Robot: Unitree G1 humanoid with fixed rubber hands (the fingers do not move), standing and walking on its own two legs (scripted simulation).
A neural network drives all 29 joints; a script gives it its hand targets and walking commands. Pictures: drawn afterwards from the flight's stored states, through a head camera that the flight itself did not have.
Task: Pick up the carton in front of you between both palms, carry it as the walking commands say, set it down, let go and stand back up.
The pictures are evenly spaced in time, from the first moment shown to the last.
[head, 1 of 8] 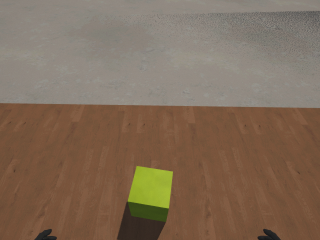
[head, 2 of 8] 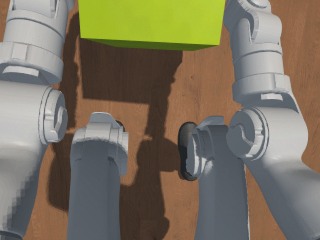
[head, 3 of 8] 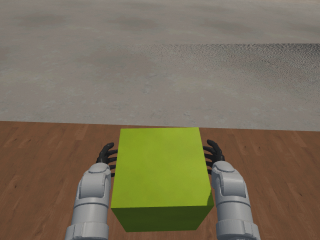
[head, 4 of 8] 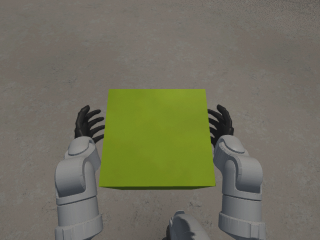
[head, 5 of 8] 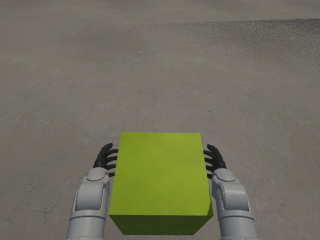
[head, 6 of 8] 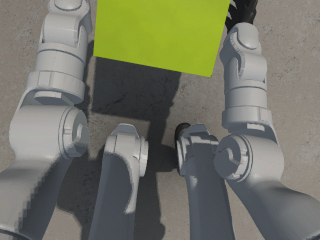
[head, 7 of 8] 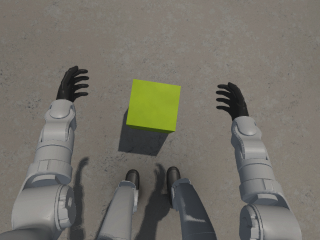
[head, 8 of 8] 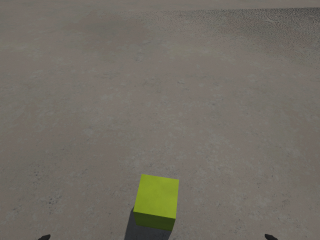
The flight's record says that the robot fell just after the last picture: no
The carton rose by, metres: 0.68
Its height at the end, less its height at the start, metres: -0.09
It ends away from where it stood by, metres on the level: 2.28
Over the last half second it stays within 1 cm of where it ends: yes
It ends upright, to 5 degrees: yes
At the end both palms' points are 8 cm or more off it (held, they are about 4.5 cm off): yes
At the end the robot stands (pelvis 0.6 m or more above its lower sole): yes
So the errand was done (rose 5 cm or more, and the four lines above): yes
